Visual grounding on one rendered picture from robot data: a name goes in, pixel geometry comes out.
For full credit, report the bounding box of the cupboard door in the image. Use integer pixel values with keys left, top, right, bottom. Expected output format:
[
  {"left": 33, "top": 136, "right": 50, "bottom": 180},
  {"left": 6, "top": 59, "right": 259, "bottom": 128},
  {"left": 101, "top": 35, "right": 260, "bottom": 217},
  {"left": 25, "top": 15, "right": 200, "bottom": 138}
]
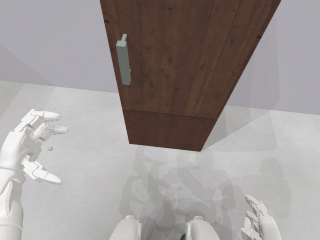
[{"left": 105, "top": 0, "right": 276, "bottom": 118}]

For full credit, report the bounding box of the left robot shin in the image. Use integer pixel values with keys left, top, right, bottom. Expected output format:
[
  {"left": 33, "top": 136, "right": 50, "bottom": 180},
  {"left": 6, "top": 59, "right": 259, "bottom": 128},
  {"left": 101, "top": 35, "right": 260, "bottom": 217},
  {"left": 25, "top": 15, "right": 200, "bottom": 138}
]
[{"left": 125, "top": 215, "right": 135, "bottom": 219}]

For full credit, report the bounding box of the right robot shin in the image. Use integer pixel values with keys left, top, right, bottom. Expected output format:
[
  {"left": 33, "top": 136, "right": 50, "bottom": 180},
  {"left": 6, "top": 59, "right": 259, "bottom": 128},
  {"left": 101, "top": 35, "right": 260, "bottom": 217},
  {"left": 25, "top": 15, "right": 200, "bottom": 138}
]
[{"left": 193, "top": 216, "right": 203, "bottom": 221}]

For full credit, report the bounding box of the right robot hand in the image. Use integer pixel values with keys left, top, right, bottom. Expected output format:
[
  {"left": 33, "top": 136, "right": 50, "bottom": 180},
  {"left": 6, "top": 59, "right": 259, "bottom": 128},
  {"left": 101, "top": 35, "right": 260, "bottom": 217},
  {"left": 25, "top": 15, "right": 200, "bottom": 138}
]
[{"left": 241, "top": 194, "right": 282, "bottom": 240}]

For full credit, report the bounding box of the left robot forearm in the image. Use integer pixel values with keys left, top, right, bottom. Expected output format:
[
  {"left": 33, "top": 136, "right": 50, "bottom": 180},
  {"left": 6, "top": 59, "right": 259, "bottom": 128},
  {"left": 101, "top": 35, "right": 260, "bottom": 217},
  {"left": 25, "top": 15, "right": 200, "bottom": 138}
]
[{"left": 0, "top": 167, "right": 26, "bottom": 240}]

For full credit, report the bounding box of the robot shin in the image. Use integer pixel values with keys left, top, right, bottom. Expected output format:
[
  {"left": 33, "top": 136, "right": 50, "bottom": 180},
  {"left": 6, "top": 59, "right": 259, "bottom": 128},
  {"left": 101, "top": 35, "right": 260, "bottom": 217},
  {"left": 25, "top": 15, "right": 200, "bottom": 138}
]
[
  {"left": 193, "top": 216, "right": 203, "bottom": 221},
  {"left": 125, "top": 215, "right": 135, "bottom": 219}
]

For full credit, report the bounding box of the left robot hand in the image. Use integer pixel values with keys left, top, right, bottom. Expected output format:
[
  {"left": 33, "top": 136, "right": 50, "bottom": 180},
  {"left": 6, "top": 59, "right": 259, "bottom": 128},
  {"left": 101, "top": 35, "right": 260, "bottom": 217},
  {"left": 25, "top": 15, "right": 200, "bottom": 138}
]
[{"left": 0, "top": 109, "right": 69, "bottom": 185}]

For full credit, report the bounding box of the handle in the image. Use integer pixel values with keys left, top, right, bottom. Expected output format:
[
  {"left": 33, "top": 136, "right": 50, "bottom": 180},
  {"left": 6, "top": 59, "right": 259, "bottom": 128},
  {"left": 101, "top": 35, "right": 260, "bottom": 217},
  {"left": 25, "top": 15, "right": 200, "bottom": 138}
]
[{"left": 116, "top": 34, "right": 131, "bottom": 85}]

